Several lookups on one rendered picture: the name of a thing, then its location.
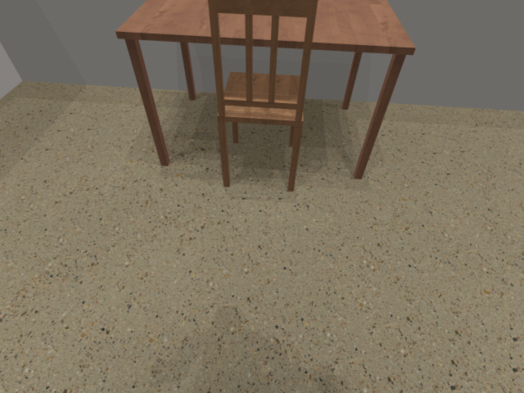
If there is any chair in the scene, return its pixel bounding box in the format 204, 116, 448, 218
208, 0, 318, 192

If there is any table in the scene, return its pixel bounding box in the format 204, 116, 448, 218
116, 0, 416, 179

